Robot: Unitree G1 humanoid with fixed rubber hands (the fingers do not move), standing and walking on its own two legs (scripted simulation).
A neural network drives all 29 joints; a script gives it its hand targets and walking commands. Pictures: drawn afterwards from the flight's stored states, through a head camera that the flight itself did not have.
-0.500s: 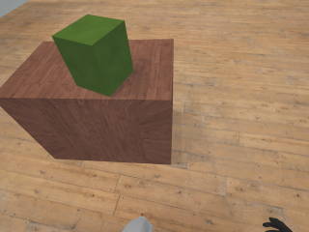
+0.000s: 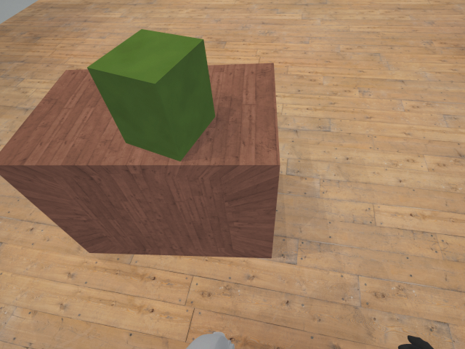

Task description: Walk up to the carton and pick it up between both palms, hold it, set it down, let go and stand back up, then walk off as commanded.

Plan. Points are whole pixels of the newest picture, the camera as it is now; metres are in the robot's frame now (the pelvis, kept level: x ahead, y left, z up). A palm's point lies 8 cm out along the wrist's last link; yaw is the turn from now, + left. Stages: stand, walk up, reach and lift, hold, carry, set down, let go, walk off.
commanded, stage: walk up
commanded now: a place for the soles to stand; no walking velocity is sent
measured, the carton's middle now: (161, 95) +0.74 +0.23 +0.02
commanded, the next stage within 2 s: none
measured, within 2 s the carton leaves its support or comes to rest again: neither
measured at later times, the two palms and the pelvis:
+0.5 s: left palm out of the picture +0.15 +0.43 -0.05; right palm (385, 335) +0.17 -0.24 -0.10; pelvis +0.07 +0.07 -0.01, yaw +1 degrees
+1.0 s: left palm out of the picture +0.19 +0.50 -0.07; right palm (343, 317) +0.20 -0.17 -0.09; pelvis +0.10 +0.15 -0.01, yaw +1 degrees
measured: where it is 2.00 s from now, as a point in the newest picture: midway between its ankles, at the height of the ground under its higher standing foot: outside the picture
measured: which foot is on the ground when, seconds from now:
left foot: up 0.00-0.12, down 0.14-0.46, up 0.48-0.68, down 0.70-1.00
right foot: down 0.00-0.16, up 0.18-0.42, down 0.44-0.72, up 0.74-1.00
